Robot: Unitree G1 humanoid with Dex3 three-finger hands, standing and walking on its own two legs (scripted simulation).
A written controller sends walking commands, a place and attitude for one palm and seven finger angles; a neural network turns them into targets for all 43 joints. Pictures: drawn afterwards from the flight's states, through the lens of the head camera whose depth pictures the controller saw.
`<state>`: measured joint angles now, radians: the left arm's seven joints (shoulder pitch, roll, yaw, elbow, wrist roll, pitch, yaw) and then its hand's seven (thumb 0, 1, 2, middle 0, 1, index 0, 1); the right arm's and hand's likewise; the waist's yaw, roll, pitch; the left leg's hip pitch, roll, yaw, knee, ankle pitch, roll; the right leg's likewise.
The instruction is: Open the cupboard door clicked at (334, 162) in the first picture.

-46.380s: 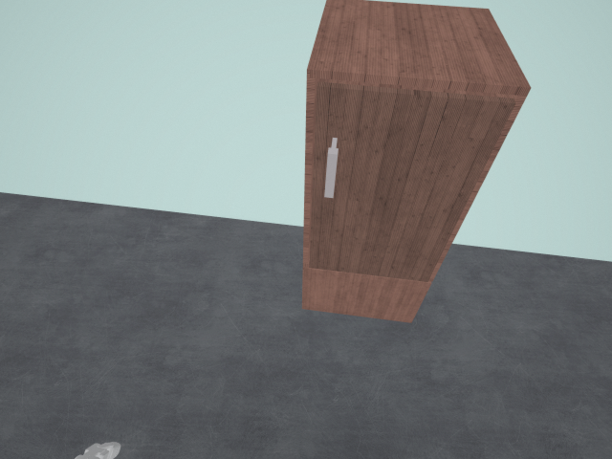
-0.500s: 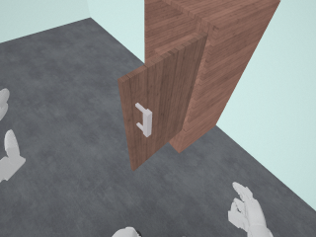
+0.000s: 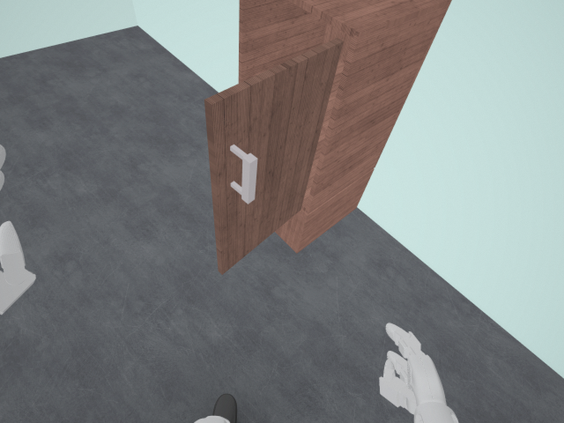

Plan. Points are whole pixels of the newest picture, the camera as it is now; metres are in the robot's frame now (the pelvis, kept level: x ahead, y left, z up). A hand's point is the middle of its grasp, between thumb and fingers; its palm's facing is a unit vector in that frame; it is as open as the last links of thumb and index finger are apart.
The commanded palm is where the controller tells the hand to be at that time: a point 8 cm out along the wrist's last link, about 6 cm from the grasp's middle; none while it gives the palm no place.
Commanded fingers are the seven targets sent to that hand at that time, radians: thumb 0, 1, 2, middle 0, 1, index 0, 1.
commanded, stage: stop stepping back and stand still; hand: left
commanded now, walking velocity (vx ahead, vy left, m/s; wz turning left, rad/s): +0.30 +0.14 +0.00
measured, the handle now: (242, 174) +0.56 +0.12 -0.04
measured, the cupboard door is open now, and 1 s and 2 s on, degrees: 95 95 95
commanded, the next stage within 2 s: let the arm hang, fingers relaxed in 0.58 s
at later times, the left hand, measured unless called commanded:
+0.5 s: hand out of the picture +0.14 +0.25 +0.17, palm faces +0.43 -0.78 -0.46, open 7.4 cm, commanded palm +0.10 +0.29 +0.18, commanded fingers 0.00 0.90 0.90 -0.20 -0.30 -0.20 -0.30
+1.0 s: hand out of the picture -0.03 +0.19 -0.17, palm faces +0.07 -0.98 -0.19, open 7.0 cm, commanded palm none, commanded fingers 0.00 0.90 0.90 -0.20 -0.30 -0.20 -0.30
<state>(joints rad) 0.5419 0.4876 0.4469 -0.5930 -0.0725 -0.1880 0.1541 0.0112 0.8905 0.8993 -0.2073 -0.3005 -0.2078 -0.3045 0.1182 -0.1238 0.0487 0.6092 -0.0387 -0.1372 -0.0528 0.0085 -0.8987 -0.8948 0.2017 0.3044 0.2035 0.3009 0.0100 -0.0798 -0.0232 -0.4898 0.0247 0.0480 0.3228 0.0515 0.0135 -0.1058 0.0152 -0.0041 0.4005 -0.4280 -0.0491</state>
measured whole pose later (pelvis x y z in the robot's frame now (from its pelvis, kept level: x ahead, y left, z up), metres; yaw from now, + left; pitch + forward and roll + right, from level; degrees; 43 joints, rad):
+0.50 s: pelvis -0.04 -0.01 +0.00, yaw +0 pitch +1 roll +1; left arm 0.58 0.41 0.41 -0.46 -0.02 -0.24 0.15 0.01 0.88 0.90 -0.22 -0.30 -0.22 -0.31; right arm 0.32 -0.22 0.00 0.69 -0.01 -0.12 -0.09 0.01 -0.90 -0.90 0.20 0.30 0.20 0.30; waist -0.01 -0.04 -0.07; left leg -0.41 0.02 0.04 0.74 -0.31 0.01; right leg -0.18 0.01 -0.05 0.50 -0.33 -0.04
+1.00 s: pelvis -0.06 +0.01 +0.00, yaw +2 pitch -1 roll +0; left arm 0.29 0.18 0.01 0.93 0.01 0.05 0.02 -0.01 0.98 0.90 -0.21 -0.30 -0.21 -0.30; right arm 0.17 -0.21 0.02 0.96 -0.03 0.02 0.00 0.00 -0.90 -0.89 0.20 0.30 0.20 0.30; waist 0.00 -0.02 0.03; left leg -0.30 0.02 0.03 0.50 -0.19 0.00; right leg -0.18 -0.02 -0.08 0.51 -0.32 0.00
